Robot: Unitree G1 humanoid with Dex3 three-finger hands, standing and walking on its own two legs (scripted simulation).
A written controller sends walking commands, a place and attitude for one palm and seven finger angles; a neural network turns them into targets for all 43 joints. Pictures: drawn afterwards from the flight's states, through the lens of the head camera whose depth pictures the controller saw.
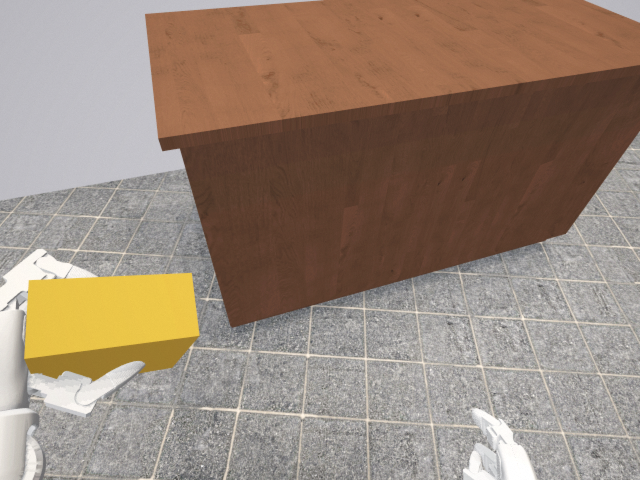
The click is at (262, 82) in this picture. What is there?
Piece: table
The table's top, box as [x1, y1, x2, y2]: [145, 0, 639, 150]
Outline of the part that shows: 145,14 157,131 162,150 639,74 639,23 584,0 319,0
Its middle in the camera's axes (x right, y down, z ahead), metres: +0.28 -0.58 +1.12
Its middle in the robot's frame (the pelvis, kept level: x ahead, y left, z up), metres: +1.24 -0.21 +0.06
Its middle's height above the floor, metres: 0.83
